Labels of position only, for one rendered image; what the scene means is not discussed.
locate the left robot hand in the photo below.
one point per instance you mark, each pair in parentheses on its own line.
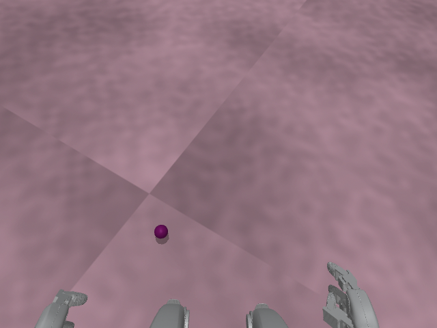
(55,314)

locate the right robot hand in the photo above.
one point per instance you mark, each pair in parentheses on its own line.
(355,308)

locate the ball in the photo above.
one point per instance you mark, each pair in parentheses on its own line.
(161,231)

